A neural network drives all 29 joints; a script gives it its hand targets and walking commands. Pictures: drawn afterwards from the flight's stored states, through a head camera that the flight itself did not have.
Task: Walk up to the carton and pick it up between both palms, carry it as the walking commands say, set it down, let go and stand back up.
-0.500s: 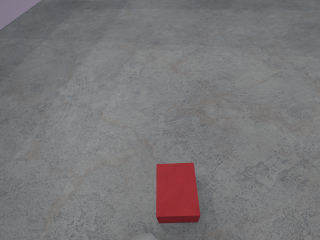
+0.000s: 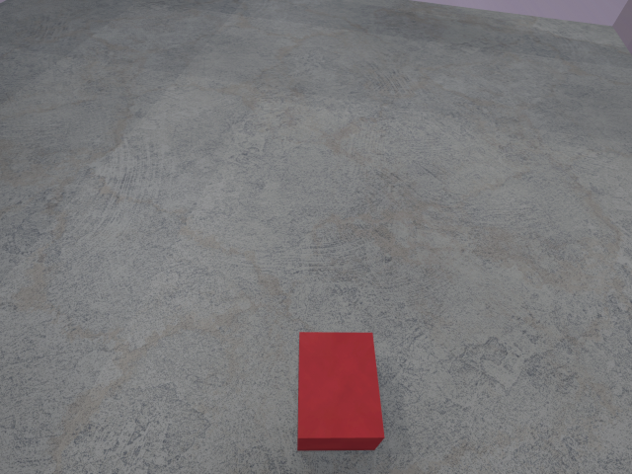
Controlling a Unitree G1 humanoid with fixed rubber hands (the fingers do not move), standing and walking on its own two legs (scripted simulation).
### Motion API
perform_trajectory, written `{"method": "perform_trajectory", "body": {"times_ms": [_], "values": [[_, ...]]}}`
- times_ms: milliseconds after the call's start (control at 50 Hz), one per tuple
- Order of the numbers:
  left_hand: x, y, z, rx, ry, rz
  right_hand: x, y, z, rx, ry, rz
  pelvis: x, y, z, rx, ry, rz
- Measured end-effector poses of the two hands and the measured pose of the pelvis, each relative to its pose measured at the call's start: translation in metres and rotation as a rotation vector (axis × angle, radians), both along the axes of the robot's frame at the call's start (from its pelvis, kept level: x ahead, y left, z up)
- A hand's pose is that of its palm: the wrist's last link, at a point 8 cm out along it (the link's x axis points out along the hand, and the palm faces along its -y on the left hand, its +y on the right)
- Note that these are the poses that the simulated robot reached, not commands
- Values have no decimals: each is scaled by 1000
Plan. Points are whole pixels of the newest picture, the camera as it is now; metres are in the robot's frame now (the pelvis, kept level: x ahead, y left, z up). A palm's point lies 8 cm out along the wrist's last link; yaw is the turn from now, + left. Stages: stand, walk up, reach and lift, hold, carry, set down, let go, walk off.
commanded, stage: walk up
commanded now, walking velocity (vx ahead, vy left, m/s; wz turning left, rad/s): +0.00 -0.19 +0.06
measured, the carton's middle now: (336, 389) +0.44 -0.06 -0.70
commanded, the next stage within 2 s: stand in 0.60 s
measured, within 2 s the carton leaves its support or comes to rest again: neither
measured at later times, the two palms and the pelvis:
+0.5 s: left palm out of the picture +0.07 +0.16 -0.14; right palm out of the picture -0.01 -0.29 -0.15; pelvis +0.01 -0.07 +0.00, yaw +0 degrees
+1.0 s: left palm (197, 450) +0.17 +0.18 -0.12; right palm (537, 455) +0.18 -0.30 -0.13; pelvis +0.00 -0.06 -0.02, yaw +0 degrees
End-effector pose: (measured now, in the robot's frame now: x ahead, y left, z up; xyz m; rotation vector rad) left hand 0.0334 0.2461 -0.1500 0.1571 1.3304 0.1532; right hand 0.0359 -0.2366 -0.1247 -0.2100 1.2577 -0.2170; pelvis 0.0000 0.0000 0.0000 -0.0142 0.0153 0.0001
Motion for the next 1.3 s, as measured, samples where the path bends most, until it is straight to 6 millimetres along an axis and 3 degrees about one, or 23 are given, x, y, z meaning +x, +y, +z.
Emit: {"method": "perform_trajectory", "body": {"times_ms": [120, 220, 260, 340, 440, 580, 800, 840, 940, 1000, 1060, 1200, 1300], "values": [[24, -4, 5, 30, -25, -31, -26, -40, 2, -56, 65, -43, 1, -19, -1, -4, 14, -4], [47, -31, 13, 66, -93, -67, -39, -71, -16, -11, 107, -55, 4, -45, -8, 26, -1, -8], [47, -46, 17, 74, -106, -70, -43, -77, -25, 17, 129, -56, 5, -54, -10, 20, -14, -9], [44, -70, 25, 60, -99, -64, -47, -75, -28, 67, 162, -62, 9, -63, -2, 23, -17, -6], [43, -85, 21, 36, -99, -45, -48, -66, -29, 90, 174, -62, 12, -67, -1, 16, -19, 1], [32, -92, 8, -8, -64, -5, -42, -49, -22, 98, 158, -62, 17, -69, 0, 15, -37, -1], [-15, -82, 5, 2, 64, 26, -26, -50, -19, 79, 135, -32, 21, -65, 2, 15, -49, -9], [-2, -77, 5, 7, 22, 46, -7, -52, -21, 91, 80, -57, 19, -63, -3, 16, 7, -8], [104, -65, 19, 21, -120, -10, 107, -60, -14, 77, -59, 51, 2, -58, -21, 13, 51, -9], [141, -66, 26, 23, -96, -27, 143, -59, -6, 66, -32, 63, 0, -57, -24, 7, 102, -8], [145, -74, 27, -1, -70, -26, 142, -52, -5, 92, 18, 57, 3, -58, -22, 3, 150, -8], [115, -89, 7, -46, -77, 1, 109, -44, -25, 107, 29, 70, -2, -57, -31, 9, 222, -13], [123, -89, -8, -37, -154, -13, 119, -51, -40, 94, -57, 87, -20, -58, -50, 13, 252, -16]]}}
